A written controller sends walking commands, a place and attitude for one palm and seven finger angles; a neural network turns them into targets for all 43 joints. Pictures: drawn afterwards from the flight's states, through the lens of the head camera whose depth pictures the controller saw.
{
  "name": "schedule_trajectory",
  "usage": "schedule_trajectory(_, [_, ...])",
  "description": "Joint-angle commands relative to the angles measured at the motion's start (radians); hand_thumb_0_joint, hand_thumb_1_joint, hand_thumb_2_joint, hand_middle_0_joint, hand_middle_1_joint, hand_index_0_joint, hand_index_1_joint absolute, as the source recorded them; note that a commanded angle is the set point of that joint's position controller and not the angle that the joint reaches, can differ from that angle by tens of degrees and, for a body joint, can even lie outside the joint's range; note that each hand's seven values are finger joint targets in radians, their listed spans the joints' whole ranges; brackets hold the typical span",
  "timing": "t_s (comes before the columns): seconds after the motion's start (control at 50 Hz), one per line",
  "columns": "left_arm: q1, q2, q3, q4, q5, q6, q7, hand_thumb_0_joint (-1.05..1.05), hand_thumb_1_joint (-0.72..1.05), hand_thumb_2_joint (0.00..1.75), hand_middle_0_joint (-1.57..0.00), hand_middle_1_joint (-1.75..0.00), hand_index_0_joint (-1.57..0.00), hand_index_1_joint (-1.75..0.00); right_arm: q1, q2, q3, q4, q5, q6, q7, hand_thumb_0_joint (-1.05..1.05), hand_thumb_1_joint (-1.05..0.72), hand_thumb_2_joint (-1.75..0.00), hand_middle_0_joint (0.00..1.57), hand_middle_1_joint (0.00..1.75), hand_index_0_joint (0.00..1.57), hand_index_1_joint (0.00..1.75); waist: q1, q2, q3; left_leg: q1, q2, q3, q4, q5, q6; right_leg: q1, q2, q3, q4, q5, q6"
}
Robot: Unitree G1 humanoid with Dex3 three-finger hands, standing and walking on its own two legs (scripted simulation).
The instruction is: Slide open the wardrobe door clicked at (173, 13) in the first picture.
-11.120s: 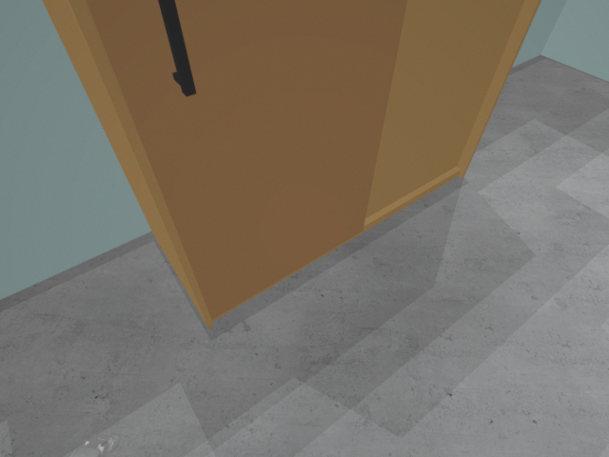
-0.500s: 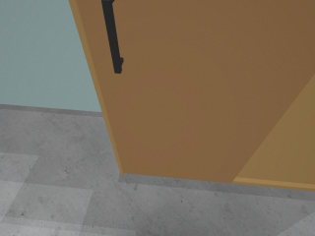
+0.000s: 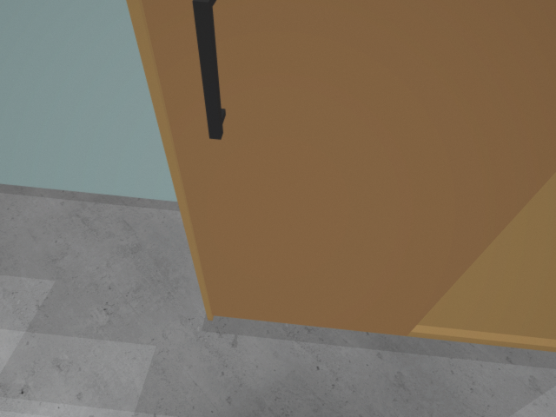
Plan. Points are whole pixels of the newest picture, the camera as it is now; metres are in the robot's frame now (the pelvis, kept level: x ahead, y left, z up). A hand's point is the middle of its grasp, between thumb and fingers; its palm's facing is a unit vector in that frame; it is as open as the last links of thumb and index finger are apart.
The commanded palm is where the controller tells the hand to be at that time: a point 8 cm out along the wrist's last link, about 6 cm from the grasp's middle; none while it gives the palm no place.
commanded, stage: shuffle to correct the standing spot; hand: left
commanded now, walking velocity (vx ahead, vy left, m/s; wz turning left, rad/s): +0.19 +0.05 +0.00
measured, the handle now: (213, 70) +0.52 +0.14 +0.24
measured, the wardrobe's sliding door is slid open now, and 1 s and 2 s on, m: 0.00 0.00 0.00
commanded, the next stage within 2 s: come to a stop and stand still in 0.04 s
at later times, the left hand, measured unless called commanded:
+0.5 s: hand out of the picture +0.07 +0.18 -0.19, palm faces +0.11 -0.98 -0.18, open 7.3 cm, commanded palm none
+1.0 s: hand out of the picture +0.08 +0.17 -0.16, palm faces +0.05 -0.97 -0.25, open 7.4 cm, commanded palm none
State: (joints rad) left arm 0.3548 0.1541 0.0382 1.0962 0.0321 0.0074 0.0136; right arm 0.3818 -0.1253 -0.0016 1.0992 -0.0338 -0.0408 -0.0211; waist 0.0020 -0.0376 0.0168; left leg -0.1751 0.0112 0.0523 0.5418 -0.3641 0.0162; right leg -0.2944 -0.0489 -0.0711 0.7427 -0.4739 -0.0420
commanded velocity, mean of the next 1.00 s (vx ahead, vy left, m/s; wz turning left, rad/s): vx -0.04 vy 0.00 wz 0.00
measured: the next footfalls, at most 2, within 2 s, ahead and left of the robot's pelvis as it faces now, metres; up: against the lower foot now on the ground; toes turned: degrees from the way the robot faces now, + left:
right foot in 0.16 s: +0.08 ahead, -0.11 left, +0.00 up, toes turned -1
left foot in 0.46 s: +0.13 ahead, +0.12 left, +0.00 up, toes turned +6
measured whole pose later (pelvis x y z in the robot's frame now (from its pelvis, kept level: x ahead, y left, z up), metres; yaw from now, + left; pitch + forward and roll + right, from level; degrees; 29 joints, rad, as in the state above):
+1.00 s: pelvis +0.04 -0.01 +0.00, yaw +2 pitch -3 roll +0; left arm 0.30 0.16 0.00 0.97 0.02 -0.01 0.04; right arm 0.28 -0.19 -0.02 0.97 -0.03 0.02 0.00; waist -0.02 0.04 0.00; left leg -0.30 0.05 0.06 0.55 -0.21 0.00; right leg -0.22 0.00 -0.08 0.57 -0.32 -0.04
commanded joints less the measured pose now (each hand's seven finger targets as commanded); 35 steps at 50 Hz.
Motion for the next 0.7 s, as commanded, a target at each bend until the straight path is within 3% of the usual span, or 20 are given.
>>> schedule_trajectory(0.0, [-0.117,0.017,0.005,-0.123,-0.010,-0.052,-0.009,0.00,0.90,0.90,-0.20,-0.30,-0.20,-0.30,0.159,-0.139,-0.020,0.010,-0.001,-0.019,-0.017,0.00,-0.90,-0.90,0.20,0.30,0.20,0.30,-0.043,0.175,0.088,0.142,0.282,-0.303,-0.229,0.553,0.224,-0.276,-0.003,-0.007,0.152,-0.080,-0.008])
schedule_trajectory(0.06, [-0.083,-0.001,0.006,-0.114,-0.010,-0.049,-0.016,0.00,0.90,0.90,-0.20,-0.30,-0.20,-0.30,0.107,-0.126,-0.023,0.003,0.003,-0.018,-0.019,0.00,-0.90,-0.90,0.20,0.30,0.20,0.30,-0.007,0.174,0.073,0.032,0.213,-0.203,-0.213,0.466,0.176,-0.089,0.020,-0.044,-0.044,0.031,-0.005])
schedule_trajectory(0.1, [0.026,0.009,0.016,-0.074,-0.009,-0.054,-0.015,0.00,0.90,0.90,-0.20,-0.30,-0.20,-0.30,0.086,-0.124,-0.026,0.003,0.012,-0.016,-0.018,0.00,-0.90,-0.90,0.20,0.30,0.20,0.30,0.046,0.126,0.038,-0.062,0.157,-0.124,-0.110,0.346,0.124,0.132,0.032,-0.060,-0.241,0.224,0.000])
schedule_trajectory(0.12, [0.116,0.063,0.029,-0.047,-0.006,-0.062,-0.007,0.00,0.90,0.90,-0.20,-0.30,-0.20,-0.30,0.091,-0.098,-0.024,-0.001,0.022,-0.020,-0.012,0.00,-0.90,-0.90,0.20,0.30,0.20,0.30,0.083,0.032,0.002,-0.191,0.110,-0.080,0.012,0.228,0.090,0.322,-0.048,0.049,-0.283,0.227,-0.024])
schedule_trajectory(0.14, [0.222,0.146,0.049,-0.019,-0.003,-0.071,0.005,0.00,0.90,0.90,-0.20,-0.30,-0.20,-0.30,0.084,-0.049,-0.017,-0.027,0.030,-0.027,-0.004,0.00,-0.90,-0.90,0.20,0.30,0.20,0.30,0.115,-0.207,-0.045,-0.387,-0.002,0.022,0.245,-0.018,0.037,0.477,-0.292,0.377,-0.380,0.289,-0.113])
schedule_trajectory(0.16, [0.258,0.188,0.055,-0.018,-0.014,-0.065,0.014,0.00,0.90,0.90,-0.20,-0.30,-0.20,-0.30,0.038,-0.068,-0.026,-0.062,0.022,-0.018,-0.005,0.00,-0.90,-0.90,0.20,0.30,0.20,0.30,0.116,-0.202,-0.049,-0.445,-0.018,0.020,0.445,-0.236,0.013,0.457,-0.431,0.515,-0.459,0.494,-0.204])
schedule_trajectory(0.2, [0.111,0.121,0.032,-0.043,-0.012,-0.062,0.025,0.00,0.90,0.90,-0.20,-0.30,-0.20,-0.30,-0.009,-0.042,-0.026,-0.043,0.022,0.006,-0.006,0.00,-0.90,-0.90,0.20,0.30,0.20,0.30,0.057,-0.141,0.063,-0.386,0.063,-0.049,0.511,-0.174,-0.011,0.215,-0.383,0.358,-0.448,0.679,-0.209])
schedule_trajectory(0.22, [0.040,0.091,0.021,-0.063,-0.009,-0.058,0.028,0.00,0.90,0.90,-0.20,-0.30,-0.20,-0.30,0.001,-0.028,-0.024,-0.026,0.021,0.021,-0.002,0.00,-0.90,-0.90,0.20,0.30,0.20,0.30,0.025,-0.103,0.076,-0.323,0.074,-0.049,0.469,-0.129,-0.022,0.131,-0.326,0.243,-0.443,0.704,-0.183])
schedule_trajectory(0.26, [-0.019,0.092,0.021,-0.083,-0.002,-0.049,0.033,0.00,0.90,0.90,-0.20,-0.30,-0.20,-0.30,0.023,0.015,-0.022,-0.009,0.025,0.038,0.003,0.00,-0.90,-0.90,0.20,0.30,0.20,0.30,-0.004,-0.079,0.065,-0.234,0.054,-0.001,0.345,-0.077,-0.035,0.067,-0.260,0.114,-0.410,0.801,-0.156])
schedule_trajectory(0.34, [-0.014,0.139,0.034,-0.096,-0.005,-0.025,0.037,0.00,0.90,0.90,-0.20,-0.30,-0.20,-0.30,-0.012,-0.003,-0.030,-0.042,0.025,0.053,0.004,0.00,-0.90,-0.90,0.20,0.30,0.20,0.30,0.003,-0.093,0.028,-0.138,0.018,0.042,0.134,0.058,-0.049,0.051,-0.216,0.075,-0.339,0.719,-0.122])
schedule_trajectory(0.38, [-0.021,0.139,0.039,-0.100,-0.009,-0.014,0.036,0.00,0.90,0.90,-0.20,-0.30,-0.20,-0.30,-0.004,-0.021,-0.037,-0.043,0.023,0.049,0.000,0.00,-0.90,-0.90,0.20,0.30,0.20,0.30,-0.014,-0.083,0.015,-0.041,0.023,0.059,-0.024,0.200,-0.050,0.030,-0.191,0.063,-0.263,0.660,-0.087])
schedule_trajectory(0.4, [-0.019,0.123,0.037,-0.106,-0.010,-0.007,0.035,0.00,0.90,0.90,-0.20,-0.30,-0.20,-0.30,0.002,-0.055,-0.044,-0.044,0.021,0.044,-0.004,0.00,-0.90,-0.90,0.20,0.30,0.20,0.30,-0.017,-0.023,0.003,0.026,0.064,0.028,-0.071,0.368,-0.034,-0.004,-0.154,0.044,-0.207,0.572,-0.051])
schedule_trajectory(0.42, [0.007,0.085,0.032,-0.115,-0.012,0.001,0.034,0.00,0.90,0.90,-0.20,-0.30,-0.20,-0.30,-0.011,-0.107,-0.051,-0.065,0.015,0.037,-0.007,0.00,-0.90,-0.90,0.20,0.30,0.20,0.30,-0.003,0.113,-0.013,0.058,0.192,-0.101,-0.096,0.651,0.028,-0.053,-0.077,-0.002,-0.140,0.374,0.005])
schedule_trajectory(0.44, [0.035,0.048,0.023,-0.120,-0.014,0.005,0.038,0.00,0.90,0.90,-0.20,-0.30,-0.20,-0.30,-0.030,-0.158,-0.057,-0.088,0.012,0.039,-0.009,0.00,-0.90,-0.90,0.20,0.30,0.20,0.30,0.008,0.200,-0.028,0.004,0.296,-0.171,-0.140,0.764,0.102,-0.020,-0.017,-0.036,-0.065,0.104,0.033])
schedule_trajectory(0.48, [0.009,0.046,0.016,-0.118,-0.014,0.014,0.037,0.00,0.90,0.90,-0.20,-0.30,-0.20,-0.30,-0.083,-0.160,-0.055,-0.106,0.011,0.030,-0.020,0.00,-0.90,-0.90,0.20,0.30,0.20,0.30,0.000,0.278,-0.037,-0.043,0.345,-0.250,-0.221,0.752,0.181,-0.033,0.003,0.010,0.131,-0.123,0.042])
schedule_trajectory(0.56, [0.019,0.023,0.009,-0.105,-0.007,0.013,0.022,0.00,0.90,0.90,-0.20,-0.30,-0.20,-0.30,-0.172,-0.160,-0.062,-0.136,0.004,0.035,-0.021,0.00,-0.90,-0.90,0.20,0.30,0.20,0.30,0.014,0.179,-0.054,-0.037,0.296,-0.175,-0.194,0.578,0.178,-0.040,-0.004,0.031,0.064,-0.051,0.043])
schedule_trajectory(0.62, [0.069,0.025,0.006,-0.089,-0.006,0.003,0.020,0.00,0.90,0.90,-0.20,-0.30,-0.20,-0.30,-0.172,-0.170,-0.069,-0.142,0.013,0.042,-0.013,0.00,-0.90,-0.90,0.20,0.30,0.20,0.30,0.022,0.155,-0.087,-0.075,0.233,-0.126,-0.147,0.377,0.119,0.081,0.010,0.006,-0.197,0.139,0.048])
schedule_trajectory(0.64, [0.081,0.046,0.006,-0.089,-0.002,-0.005,0.023,0.00,0.90,0.90,-0.20,-0.30,-0.20,-0.30,-0.178,-0.149,-0.068,-0.146,0.019,0.043,-0.008,0.00,-0.90,-0.90,0.20,0.30,0.20,0.30,0.027,0.092,-0.065,-0.103,0.181,-0.096,-0.097,0.269,0.075,0.096,-0.017,0.058,-0.323,0.217,0.043])
schedule_trajectory(0.66, [0.057,0.088,0.004,-0.094,0.003,-0.018,0.026,0.00,0.90,0.90,-0.20,-0.30,-0.20,-0.30,-0.172,-0.101,-0.061,-0.150,0.024,0.044,-0.003,0.00,-0.90,-0.90,0.20,0.30,0.20,0.30,0.006,-0.030,-0.039,-0.130,0.112,-0.041,-0.038,0.194,0.022,0.087,-0.103,0.172,-0.383,0.331,0.012])
schedule_trajectory(0.68, [0.064,0.130,-0.004,-0.128,0.006,-0.009,0.055,0.00,0.90,0.90,-0.20,-0.30,-0.20,-0.30,-0.225,-0.176,-0.066,-0.218,0.031,0.036,-0.003,0.00,-0.90,-0.90,0.20,0.30,0.20,0.30,0.018,-0.051,-0.046,-0.054,0.084,0.010,0.113,0.142,-0.033,0.014,-0.145,0.277,-0.403,0.670,0.009])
